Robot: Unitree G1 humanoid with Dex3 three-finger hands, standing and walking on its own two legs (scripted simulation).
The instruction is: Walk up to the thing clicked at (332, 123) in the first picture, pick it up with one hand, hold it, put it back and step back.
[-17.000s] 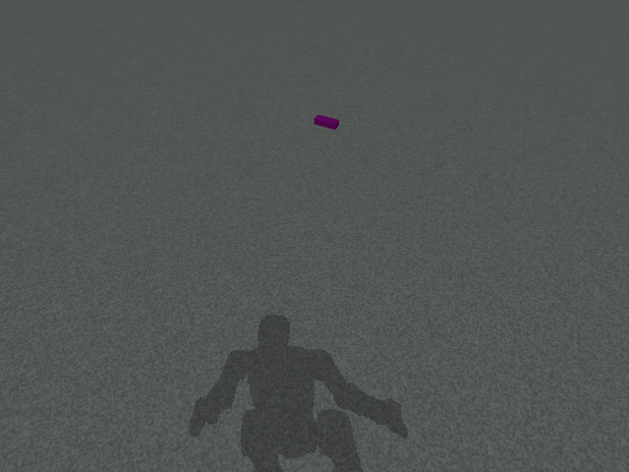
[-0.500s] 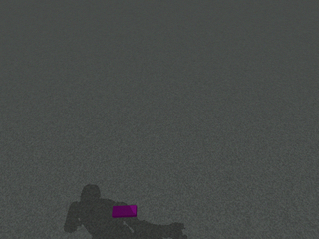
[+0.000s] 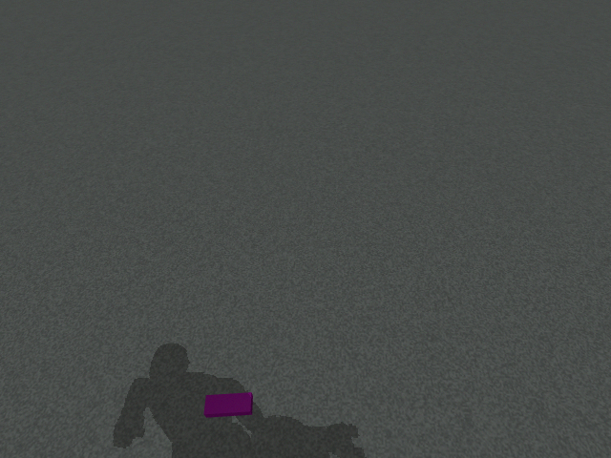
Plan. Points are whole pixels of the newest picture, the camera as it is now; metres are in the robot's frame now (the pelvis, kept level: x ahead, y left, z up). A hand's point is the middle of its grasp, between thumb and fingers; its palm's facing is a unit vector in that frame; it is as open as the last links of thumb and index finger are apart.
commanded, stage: walk up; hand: left
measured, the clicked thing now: (229, 404) +0.41 +0.27 -0.75
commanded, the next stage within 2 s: none
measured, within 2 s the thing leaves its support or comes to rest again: neither
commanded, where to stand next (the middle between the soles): +0.02 +0.03 m, yaw +1 degrees
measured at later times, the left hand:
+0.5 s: hand out of the picture +0.04 +0.32 -0.15, palm faces +0.10 -0.91 -0.40, open 7.3 cm
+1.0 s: hand out of the picture -0.01 +0.28 -0.13, palm faces +0.04 -0.90 -0.44, open 7.3 cm
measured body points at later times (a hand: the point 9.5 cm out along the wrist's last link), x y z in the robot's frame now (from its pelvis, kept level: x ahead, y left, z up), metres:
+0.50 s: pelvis -0.03 +0.03 -0.01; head +0.00 +0.04 +0.44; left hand +0.04 +0.36 -0.13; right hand +0.08 -0.26 -0.13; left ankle -0.03 +0.16 -0.73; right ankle -0.01 -0.11 -0.71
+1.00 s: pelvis +0.00 +0.00 +0.00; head +0.05 -0.02 +0.45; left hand -0.01 +0.32 -0.10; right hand +0.11 -0.32 -0.13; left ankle +0.10 +0.14 -0.69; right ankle -0.03 -0.09 -0.73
